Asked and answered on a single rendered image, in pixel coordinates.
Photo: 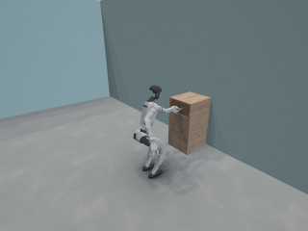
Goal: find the robot right forearm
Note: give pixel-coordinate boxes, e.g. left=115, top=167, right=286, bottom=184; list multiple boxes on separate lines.
left=144, top=119, right=155, bottom=143

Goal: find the left robot shin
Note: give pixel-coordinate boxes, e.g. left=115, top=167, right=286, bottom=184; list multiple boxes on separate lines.
left=145, top=147, right=156, bottom=167

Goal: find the right robot hand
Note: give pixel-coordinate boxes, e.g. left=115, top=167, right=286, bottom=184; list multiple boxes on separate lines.
left=149, top=142, right=159, bottom=159

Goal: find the drawer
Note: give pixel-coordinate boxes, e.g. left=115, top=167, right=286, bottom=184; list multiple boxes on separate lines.
left=170, top=98, right=190, bottom=117

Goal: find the right robot upper arm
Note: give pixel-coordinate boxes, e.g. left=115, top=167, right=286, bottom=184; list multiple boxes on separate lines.
left=143, top=103, right=159, bottom=125

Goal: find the cabinet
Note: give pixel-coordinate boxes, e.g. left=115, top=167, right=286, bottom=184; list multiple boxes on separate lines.
left=167, top=91, right=211, bottom=155

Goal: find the left robot hand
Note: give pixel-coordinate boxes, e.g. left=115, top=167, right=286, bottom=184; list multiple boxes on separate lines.
left=170, top=106, right=179, bottom=114

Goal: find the humanoid robot torso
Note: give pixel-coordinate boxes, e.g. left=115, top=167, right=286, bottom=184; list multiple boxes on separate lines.
left=135, top=101, right=158, bottom=144

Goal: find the robot left forearm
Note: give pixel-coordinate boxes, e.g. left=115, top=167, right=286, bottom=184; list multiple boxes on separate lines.
left=160, top=108, right=171, bottom=114

